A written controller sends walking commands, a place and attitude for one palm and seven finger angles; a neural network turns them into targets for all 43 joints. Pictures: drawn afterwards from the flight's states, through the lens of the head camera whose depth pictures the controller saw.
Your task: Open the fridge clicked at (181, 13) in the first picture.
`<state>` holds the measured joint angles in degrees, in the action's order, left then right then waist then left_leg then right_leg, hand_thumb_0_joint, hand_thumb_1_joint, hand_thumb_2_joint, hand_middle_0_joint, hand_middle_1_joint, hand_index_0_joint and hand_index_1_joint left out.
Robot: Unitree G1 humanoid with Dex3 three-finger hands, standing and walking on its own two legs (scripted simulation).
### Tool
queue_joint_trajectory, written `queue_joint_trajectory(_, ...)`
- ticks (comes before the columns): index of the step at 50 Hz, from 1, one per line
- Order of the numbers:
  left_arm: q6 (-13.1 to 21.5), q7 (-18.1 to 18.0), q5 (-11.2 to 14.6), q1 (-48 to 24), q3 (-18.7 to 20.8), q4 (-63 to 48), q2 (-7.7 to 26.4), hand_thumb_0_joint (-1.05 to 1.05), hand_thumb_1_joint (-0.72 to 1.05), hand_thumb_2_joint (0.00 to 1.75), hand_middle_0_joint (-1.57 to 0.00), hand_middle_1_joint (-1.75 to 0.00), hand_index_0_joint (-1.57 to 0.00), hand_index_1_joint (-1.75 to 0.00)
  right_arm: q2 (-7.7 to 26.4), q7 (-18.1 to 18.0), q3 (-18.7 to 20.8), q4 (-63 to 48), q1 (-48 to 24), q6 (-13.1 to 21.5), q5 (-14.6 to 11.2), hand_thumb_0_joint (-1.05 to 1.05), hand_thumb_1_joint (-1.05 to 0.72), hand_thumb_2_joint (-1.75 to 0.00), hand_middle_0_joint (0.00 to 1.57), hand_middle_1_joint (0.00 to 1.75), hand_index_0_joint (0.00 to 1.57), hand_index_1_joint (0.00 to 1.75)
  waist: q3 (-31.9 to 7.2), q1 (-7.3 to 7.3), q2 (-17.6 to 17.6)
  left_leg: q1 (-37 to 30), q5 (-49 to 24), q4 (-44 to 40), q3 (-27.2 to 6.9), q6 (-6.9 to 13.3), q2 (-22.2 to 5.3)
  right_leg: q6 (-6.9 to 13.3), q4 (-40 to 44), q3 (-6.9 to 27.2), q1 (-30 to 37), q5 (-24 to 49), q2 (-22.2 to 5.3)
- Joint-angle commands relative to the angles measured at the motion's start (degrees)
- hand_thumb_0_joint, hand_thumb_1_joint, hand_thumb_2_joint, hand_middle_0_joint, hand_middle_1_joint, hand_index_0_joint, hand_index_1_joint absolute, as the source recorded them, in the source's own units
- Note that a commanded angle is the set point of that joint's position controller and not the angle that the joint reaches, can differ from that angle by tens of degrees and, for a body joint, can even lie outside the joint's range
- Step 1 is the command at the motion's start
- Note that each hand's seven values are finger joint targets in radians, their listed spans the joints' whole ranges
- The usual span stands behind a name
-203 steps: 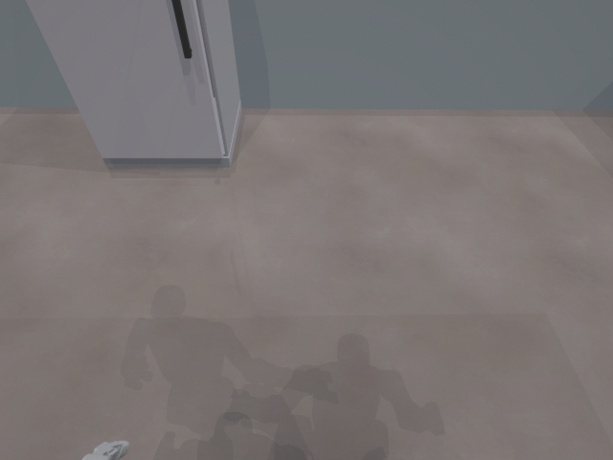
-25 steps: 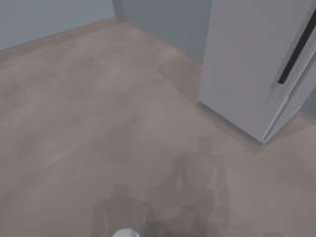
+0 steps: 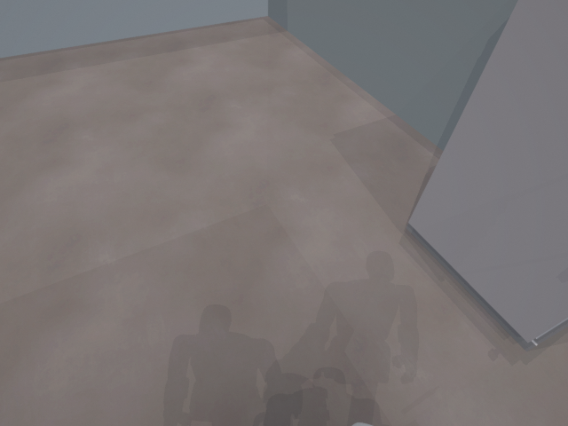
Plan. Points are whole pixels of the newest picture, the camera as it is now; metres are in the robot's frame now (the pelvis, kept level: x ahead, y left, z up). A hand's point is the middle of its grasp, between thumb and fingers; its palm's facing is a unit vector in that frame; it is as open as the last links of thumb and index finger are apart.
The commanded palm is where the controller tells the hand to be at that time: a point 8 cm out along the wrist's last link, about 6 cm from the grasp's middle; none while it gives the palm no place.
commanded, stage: walk to a spot facing it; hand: right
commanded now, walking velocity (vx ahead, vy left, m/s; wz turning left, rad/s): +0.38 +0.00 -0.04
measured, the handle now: out of the picture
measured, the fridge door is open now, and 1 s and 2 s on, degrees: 0 0 0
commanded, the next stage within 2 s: turn to face it in 0.48 s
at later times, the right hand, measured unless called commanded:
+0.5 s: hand (431, 399) +0.23 -0.24 -0.17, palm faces +0.02 +0.98 -0.18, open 7.4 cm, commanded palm none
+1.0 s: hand (370, 263) +0.48 -0.15 -0.15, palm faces +0.02 +0.98 -0.18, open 7.2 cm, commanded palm none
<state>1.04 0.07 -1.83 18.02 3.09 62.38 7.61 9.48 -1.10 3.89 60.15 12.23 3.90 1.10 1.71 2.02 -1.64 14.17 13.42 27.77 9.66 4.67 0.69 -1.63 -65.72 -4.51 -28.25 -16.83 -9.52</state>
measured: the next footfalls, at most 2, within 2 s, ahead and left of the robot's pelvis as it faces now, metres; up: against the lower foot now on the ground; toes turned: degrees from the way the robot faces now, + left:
right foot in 0.28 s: +0.26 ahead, -0.17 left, +0.00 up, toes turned -11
left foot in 0.70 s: +0.43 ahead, +0.12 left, +0.00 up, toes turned +18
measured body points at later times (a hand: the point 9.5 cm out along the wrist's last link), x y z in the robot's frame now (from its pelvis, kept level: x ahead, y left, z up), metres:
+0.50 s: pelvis +0.22 -0.05 +0.01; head +0.23 -0.06 +0.45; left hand +0.24 +0.19 -0.14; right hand +0.23 -0.29 -0.15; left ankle +0.22 +0.08 -0.65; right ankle +0.22 -0.16 -0.74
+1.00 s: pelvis +0.35 +0.01 +0.00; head +0.37 +0.02 +0.45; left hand +0.37 +0.24 -0.16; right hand +0.48 -0.20 -0.14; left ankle +0.39 +0.11 -0.74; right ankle +0.35 -0.12 -0.68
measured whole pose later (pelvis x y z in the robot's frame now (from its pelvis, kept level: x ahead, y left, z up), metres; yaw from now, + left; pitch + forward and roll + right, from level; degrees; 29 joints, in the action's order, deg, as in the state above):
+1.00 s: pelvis +0.35 +0.01 +0.00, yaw -1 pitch +0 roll +0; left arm -2.6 0.6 -1.3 14.5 3.5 58.6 9.4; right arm 6.7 -1.6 2.2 55.1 5.4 0.8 1.5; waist 2.8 2.3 -0.7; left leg 15.9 12.9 30.0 17.6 2.0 -7.4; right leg -3.4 -55.7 -6.5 -25.9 -23.5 -5.9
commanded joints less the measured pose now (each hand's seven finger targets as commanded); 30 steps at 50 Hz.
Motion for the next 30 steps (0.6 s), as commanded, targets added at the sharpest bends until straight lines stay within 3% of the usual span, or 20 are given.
queue_joint_trajectory(1, 0.17, 0.71, 0.23, 1.58, 0.4, -3.58, 1.97, 0.0, 0.9, 0.9, -0.2, -0.3, -0.2, -0.3, 5.54, 0.34, 0.22, -0.64, 5.2, 1.21, 0.09, 0.0, -0.9, -0.9, 0.2, 0.3, 0.2, 0.3, 2.57, -0.65, 6.28, 1.44, -1.97, -18.37, -12.3, 4.97, -15.58, -1.18, 9.49, 0.45, -2.9, 4.3, -1.68)
queue_joint_trajectory(5, 1.09, 1.73, 0.22, -6.79, 0.29, -6.63, 3.12, 0.0, 0.9, 0.9, -0.2, -0.3, -0.2, -0.3, 6.85, 0.57, 0.21, 0.92, 7.78, 1.41, 0.19, 0.0, -0.9, -0.9, 0.2, 0.3, 0.2, 0.3, 4.19, -2.6, 7.57, -3.16, -2.44, -17.51, -11.7, 4.44, -15.82, -0.84, 21.79, -0.99, -3.09, 6.47, -0.59)
queue_joint_trajectory(8, 1.59, 2.02, 0.37, -11.12, 0.19, -8.26, 4.11, 0.0, 0.9, 0.9, -0.2, -0.3, -0.2, -0.3, 7.89, 0.61, 0.3, 1.71, 9.88, 1.13, 0.31, 0.0, -0.9, -0.9, 0.2, 0.3, 0.2, 0.3, 5.3, -3.79, 6.6, -6.02, -5.59, -16.01, -12.24, 3.96, -16.64, 0.0, 26.51, -2.75, -0.94, 5.5, 0.94)
queue_joint_trajectory(10, 1.96, 1.89, 0.44, -11.05, 0.32, -8.44, 5.17, 0.0, 0.9, 0.9, -0.2, -0.3, -0.2, -0.3, 8.35, 0.49, 0.47, 2.13, 9.98, 0.86, 0.28, 0.0, -0.9, -0.9, 0.2, 0.3, 0.2, 0.3, 5.42, -3.12, 6.45, -7.42, -9.01, -13.61, -11.93, 3.5, -16.85, 0.68, 29.83, -3.77, 2.54, 4.23, 1.76)
queue_joint_trajectory(11, 2.16, 1.67, 0.38, -8.93, 0.5, -7.77, 5.87, 0.0, 0.9, 0.9, -0.2, -0.3, -0.2, -0.3, 8.72, 0.49, 0.57, 2.2, 9.48, 0.74, 0.2, 0.0, -0.9, -0.9, 0.2, 0.3, 0.2, 0.3, 4.54, -1.67, 5.07, -6.9, -11.84, -10.56, -10.87, 2.95, -16.13, 0.93, 32.14, -4.93, 7.02, 4.38, 2.83)
queue_joint_trajectory(12, 2.51, 1.26, 0.21, -3.62, 0.86, -6.11, 7.21, 0.0, 0.9, 0.9, -0.2, -0.3, -0.2, -0.3, 8.66, 0.51, 0.66, 2.24, 8.79, 0.58, 0.09, 0.0, -0.9, -0.9, 0.2, 0.3, 0.2, 0.3, 1.95, 0.87, 2.29, -4.27, -15.24, -3.49, -8.72, 1.8, -14.17, 1.34, 35.39, -5.57, 15.92, 5.63, 4.19)
queue_joint_trajectory(13, 2.97, 0.58, -0.23, 4.68, 1.68, -3.67, 10.42, 0.0, 0.9, 0.9, -0.2, -0.3, -0.2, -0.3, 7.16, 0.74, 0.51, 1.6, 8.81, 0.48, -0.19, 0.0, -0.9, -0.9, 0.2, 0.3, 0.2, 0.3, -2.42, 4.18, -3.45, 1.49, -16.58, 9.68, -5.34, -0.52, -10.2, 3.02, 38.94, -1.23, 28.71, 5.04, 1.36)
queue_joint_trajectory(14, 3.21, -0.04, -1.08, 12.1, 3.28, -2.0, 17.37, 0.0, 0.9, 0.9, -0.2, -0.3, -0.2, -0.3, 3.44, 1.27, 0.03, 0.35, 10.83, 0.27, -0.77, 0.0, -0.9, -0.9, 0.2, 0.3, 0.2, 0.3, -7.92, 5.57, -17.07, 14.18, 3.47, 28.49, -0.43, -3.35, -2.84, 8.17, 44.51, 18.38, 39.6, 3.14, -13.66)
queue_joint_trajectory(15, 2.52, -0.25, -0.44, 14.59, 3.1, -1.47, 18.5, 0.0, 0.9, 0.9, -0.2, -0.3, -0.2, -0.3, 4.31, 1.3, -0.06, -1.57, 7.63, 0.64, -0.32, 0.0, -0.9, -0.9, 0.2, 0.3, 0.2, 0.3, -8.6, 6.14, -16.78, 19.76, 19.24, 39.23, -5.34, -2.85, -1.17, 11.23, 50.97, 26.67, 38.82, -0.03, -19.28)
queue_joint_trajectory(16, 2.55, -0.73, -0.21, 10.57, 2.78, -1.91, 16.3, 0.0, 0.9, 0.9, -0.2, -0.3, -0.2, -0.3, 4.0, 1.11, 0.1, -1.8, 4.74, 0.22, -0.22, 0.0, -0.9, -0.9, 0.2, 0.3, 0.2, 0.3, -5.92, 5.1, -13.57, 23.47, 16.45, 45.35, -8.3, -2.48, -4.02, 10.92, 52.53, 25.42, 34.54, -4.15, -19.65)
queue_joint_trajectory(17, 2.68, -0.8, 0.0, 6.0, 2.06, -3.53, 13.19, 0.0, 0.9, 0.9, -0.2, -0.3, -0.2, -0.3, 4.28, 1.59, 0.25, -1.66, 2.42, -0.1, -0.13, 0.0, -0.9, -0.9, 0.2, 0.3, 0.2, 0.3, -0.72, 3.61, -7.39, 24.72, 11.42, 46.64, -9.13, -2.66, -6.91, 10.21, 53.62, 21.07, 28.0, -5.51, -18.23)
queue_joint_trajectory(18, 3.04, -0.9, -0.21, 3.04, 1.26, -4.2, 10.6, 0.0, 0.9, 0.9, -0.2, -0.3, -0.2, -0.3, 3.13, 1.99, 0.45, -1.18, 2.56, -0.57, 0.28, 0.0, -0.9, -0.9, 0.2, 0.3, 0.2, 0.3, 2.25, 1.8, -4.24, 23.23, 7.81, 45.53, -9.63, -3.07, -8.03, 8.48, 54.73, 15.41, 22.98, -3.77, -15.92)
queue_joint_trajectory(19, 3.38, -1.07, -0.17, 1.24, 0.75, -4.22, 8.99, 0.0, 0.9, 0.9, -0.2, -0.3, -0.2, -0.3, 2.11, 2.12, 0.47, -0.54, 4.11, -1.27, 0.55, 0.0, -0.9, -0.9, 0.2, 0.3, 0.2, 0.3, 3.18, -0.02, -3.92, 20.96, 5.6, 44.07, -9.56, -3.51, -8.43, 7.05, 54.94, 10.23, 19.67, -0.05, -13.88)
queue_joint_trajectory(21, 3.75, -1.27, 0.16, -0.27, 0.57, -4.36, 8.16, 0.0, 0.9, 0.9, -0.2, -0.3, -0.2, -0.3, 0.77, 2.09, 0.51, -0.2, 6.91, -2.78, 0.57, 0.0, -0.9, -0.9, 0.2, 0.3, 0.2, 0.3, 2.71, -2.27, -4.72, 18.77, 3.06, 40.89, -8.71, -4.38, -8.78, 6.71, 55.36, 2.39, 17.01, 4.7, -11.91)
queue_joint_trajectory(24, 3.86, -1.38, 0.26, 0.22, 1.2, -4.16, 7.98, 0.0, 0.9, 0.9, -0.2, -0.3, -0.2, -0.3, 0.59, 2.5, 1.13, -2.25, 4.83, -3.9, 0.74, 0.0, -0.9, -0.9, 0.2, 0.3, 0.2, 0.3, 3.37, -2.64, -4.22, 20.59, -0.68, 34.99, -7.2, -5.71, -9.54, 7.48, 56.02, -2.98, 17.98, 8.91, -11.21)
queue_joint_trajectory(26, 3.61, -1.27, 0.32, 0.86, 1.39, -3.98, 8.76, 0.0, 0.9, 0.9, -0.2, -0.3, -0.2, -0.3, 0.79, 2.91, 1.23, -4.23, 1.47, -4.24, 0.64, 0.0, -0.9, -0.9, 0.2, 0.3, 0.2, 0.3, 4.7, -2.11, -5.36, 21.02, -2.17, 28.13, -5.68, -6.3, -9.76, 7.35, 55.73, -6.12, 19.01, 10.52, -10.77)
queue_joint_trajectory(30, 2.83, -1.14, 0.06, 2.41, 1.67, -3.08, 9.4, 0.0, 0.9, 0.9, -0.2, -0.3, -0.2, -0.3, 0.87, 2.78, 0.91, -6.35, -2.77, -3.54, 0.58, 0.0, -0.9, -0.9, 0.2, 0.3, 0.2, 0.3, 4.9, -0.65, -6.05, 15.76, -2.49, 14.35, -2.94, -5.57, -7.12, 7.15, 50.51, -8.99, 21.7, 20.19, -10.48)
